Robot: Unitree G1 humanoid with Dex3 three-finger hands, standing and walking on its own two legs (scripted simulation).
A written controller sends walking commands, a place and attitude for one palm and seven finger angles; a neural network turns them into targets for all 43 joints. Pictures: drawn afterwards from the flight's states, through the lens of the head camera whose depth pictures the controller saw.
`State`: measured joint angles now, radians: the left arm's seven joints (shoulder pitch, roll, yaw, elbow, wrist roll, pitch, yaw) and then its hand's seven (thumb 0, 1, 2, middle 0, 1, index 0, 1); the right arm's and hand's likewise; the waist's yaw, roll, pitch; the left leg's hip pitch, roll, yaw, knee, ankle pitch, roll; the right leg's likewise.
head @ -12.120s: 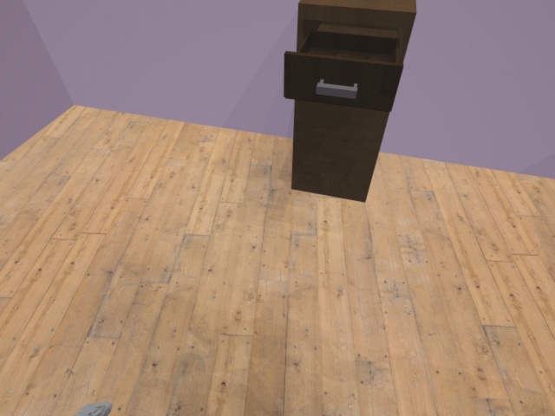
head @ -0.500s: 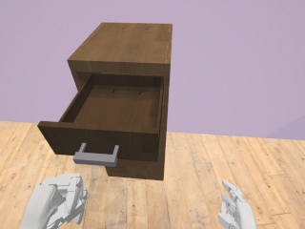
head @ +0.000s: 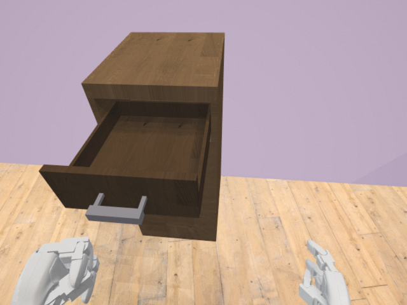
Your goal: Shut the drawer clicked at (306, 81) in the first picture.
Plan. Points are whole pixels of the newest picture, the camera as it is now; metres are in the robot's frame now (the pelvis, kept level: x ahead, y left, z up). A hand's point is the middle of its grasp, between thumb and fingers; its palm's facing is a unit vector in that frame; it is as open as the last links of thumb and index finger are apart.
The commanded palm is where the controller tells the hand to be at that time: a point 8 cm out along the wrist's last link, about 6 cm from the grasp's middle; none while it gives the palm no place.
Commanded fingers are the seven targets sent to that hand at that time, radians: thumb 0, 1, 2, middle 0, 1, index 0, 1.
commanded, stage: bring the fist close to the handle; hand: left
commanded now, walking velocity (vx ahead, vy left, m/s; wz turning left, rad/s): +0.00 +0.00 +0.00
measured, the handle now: (118, 206) +0.31 +0.23 +0.02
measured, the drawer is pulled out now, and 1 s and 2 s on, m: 0.29 0.29 0.26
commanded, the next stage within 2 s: push the drawer shut in 1.32 s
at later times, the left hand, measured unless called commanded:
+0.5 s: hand (108, 266) +0.17 +0.18 +0.06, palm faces +0.01 -1.00 -0.05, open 3.3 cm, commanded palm +0.14 +0.24 +0.07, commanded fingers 0.00 0.90 0.90 -1.40 -1.60 -1.40 -1.60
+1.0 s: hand (126, 256) +0.21 +0.18 +0.02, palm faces -0.01 -1.00 -0.04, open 3.3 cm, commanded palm +0.18 +0.23 +0.03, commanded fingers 0.00 0.90 0.90 -1.40 -1.60 -1.40 -1.60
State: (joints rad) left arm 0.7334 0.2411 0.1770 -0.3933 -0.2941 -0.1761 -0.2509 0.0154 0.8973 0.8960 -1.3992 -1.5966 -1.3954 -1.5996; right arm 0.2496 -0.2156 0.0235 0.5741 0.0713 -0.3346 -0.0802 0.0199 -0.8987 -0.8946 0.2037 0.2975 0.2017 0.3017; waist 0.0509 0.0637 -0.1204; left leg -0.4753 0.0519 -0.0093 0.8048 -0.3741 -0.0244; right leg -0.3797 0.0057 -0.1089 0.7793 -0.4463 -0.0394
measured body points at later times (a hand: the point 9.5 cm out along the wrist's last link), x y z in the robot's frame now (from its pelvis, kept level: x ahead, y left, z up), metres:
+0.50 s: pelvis +0.00 +0.01 -0.01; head +0.02 +0.00 +0.44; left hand +0.16 +0.24 +0.07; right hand +0.18 -0.22 -0.08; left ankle +0.03 +0.14 -0.71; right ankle -0.02 -0.09 -0.71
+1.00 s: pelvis -0.01 +0.02 -0.04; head +0.04 +0.02 +0.41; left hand +0.20 +0.23 +0.02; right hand +0.16 -0.22 -0.12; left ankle +0.03 +0.14 -0.71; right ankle -0.02 -0.09 -0.71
